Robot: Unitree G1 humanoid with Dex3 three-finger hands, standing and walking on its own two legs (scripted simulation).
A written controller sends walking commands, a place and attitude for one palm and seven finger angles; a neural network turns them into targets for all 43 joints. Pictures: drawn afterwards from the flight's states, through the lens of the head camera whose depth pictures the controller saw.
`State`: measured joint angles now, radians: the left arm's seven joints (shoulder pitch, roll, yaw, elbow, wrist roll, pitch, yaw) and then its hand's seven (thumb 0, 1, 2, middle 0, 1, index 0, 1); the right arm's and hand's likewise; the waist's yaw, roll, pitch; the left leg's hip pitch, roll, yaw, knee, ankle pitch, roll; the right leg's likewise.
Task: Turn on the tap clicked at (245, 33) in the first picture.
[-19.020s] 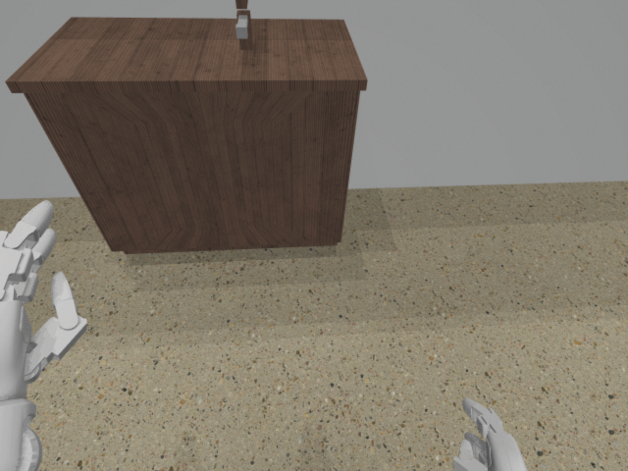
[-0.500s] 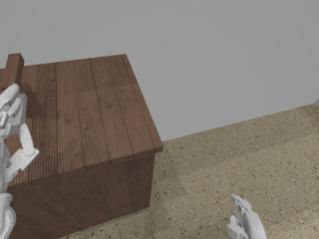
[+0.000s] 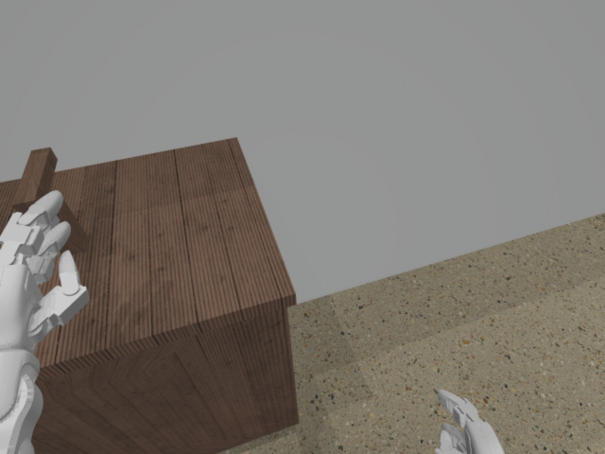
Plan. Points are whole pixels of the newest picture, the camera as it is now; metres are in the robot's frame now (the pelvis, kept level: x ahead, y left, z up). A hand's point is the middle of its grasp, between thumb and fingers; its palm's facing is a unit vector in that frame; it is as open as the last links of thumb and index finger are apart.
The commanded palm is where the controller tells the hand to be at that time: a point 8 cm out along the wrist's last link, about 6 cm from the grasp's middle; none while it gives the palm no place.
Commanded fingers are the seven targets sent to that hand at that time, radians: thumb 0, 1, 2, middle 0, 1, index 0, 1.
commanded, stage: turn the palm inward beside the body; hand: left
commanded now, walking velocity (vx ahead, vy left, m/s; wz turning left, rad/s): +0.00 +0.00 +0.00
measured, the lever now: (36, 266) +0.30 +0.39 +0.10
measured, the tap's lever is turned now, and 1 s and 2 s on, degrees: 0 0 0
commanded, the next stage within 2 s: reach beside the lever's end, fingers flat in 1.98 s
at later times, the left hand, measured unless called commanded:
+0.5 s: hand (99, 323) +0.21 +0.24 +0.14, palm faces +0.48 -0.84 -0.25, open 7.4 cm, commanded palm +0.14 +0.27 +0.16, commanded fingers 0.00 0.90 0.90 -0.20 -0.30 -0.20 -0.30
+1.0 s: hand (78, 337) +0.19 +0.25 +0.15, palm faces +0.52 -0.84 -0.17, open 7.4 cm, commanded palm +0.13 +0.28 +0.16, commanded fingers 0.00 0.90 0.90 -0.20 -0.30 -0.20 -0.30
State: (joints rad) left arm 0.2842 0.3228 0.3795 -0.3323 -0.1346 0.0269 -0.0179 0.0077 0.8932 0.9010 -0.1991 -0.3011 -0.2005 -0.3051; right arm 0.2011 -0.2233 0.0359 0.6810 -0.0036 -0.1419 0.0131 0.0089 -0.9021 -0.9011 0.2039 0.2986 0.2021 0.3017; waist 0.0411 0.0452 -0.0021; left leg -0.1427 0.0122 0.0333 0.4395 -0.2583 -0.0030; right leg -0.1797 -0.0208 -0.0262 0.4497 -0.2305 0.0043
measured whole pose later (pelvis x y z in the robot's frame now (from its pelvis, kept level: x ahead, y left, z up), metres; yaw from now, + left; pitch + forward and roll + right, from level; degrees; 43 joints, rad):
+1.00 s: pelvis +0.00 +0.00 -0.01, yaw +3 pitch -1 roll +0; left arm 0.43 0.22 0.26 -0.50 -0.16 0.05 0.16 0.01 0.89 0.90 -0.20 -0.30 -0.20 -0.31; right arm 0.15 -0.21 0.03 0.68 -0.01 -0.19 -0.06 0.01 -0.90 -0.90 0.20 0.30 0.20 0.30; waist 0.09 0.04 -0.02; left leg -0.23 0.00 -0.02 0.58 -0.33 0.00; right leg -0.23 -0.04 -0.07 0.57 -0.31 0.00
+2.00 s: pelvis +0.00 -0.03 -0.01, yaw +3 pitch -3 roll +0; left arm 0.47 0.16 0.23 -0.53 -0.20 0.14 0.21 0.01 0.89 0.90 -0.20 -0.30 -0.20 -0.31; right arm 0.15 -0.23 0.03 0.70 0.00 -0.21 -0.07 0.01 -0.90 -0.90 0.20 0.30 0.20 0.30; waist 0.09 0.07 -0.01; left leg -0.18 0.03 -0.04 0.54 -0.30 -0.04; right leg -0.18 0.00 -0.10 0.54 -0.30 -0.03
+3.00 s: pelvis +0.01 -0.01 -0.01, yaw +3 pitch +0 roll +0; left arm 0.21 0.25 0.43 -0.14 -0.23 0.06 0.14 0.01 0.89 0.90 -0.19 -0.26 -0.19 -0.26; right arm 0.15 -0.22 0.02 0.73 0.02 -0.19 -0.09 0.01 -0.90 -0.90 0.20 0.30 0.20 0.30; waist 0.07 0.04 -0.02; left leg -0.25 0.02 -0.02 0.56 -0.32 -0.02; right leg -0.26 -0.02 -0.08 0.56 -0.31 -0.01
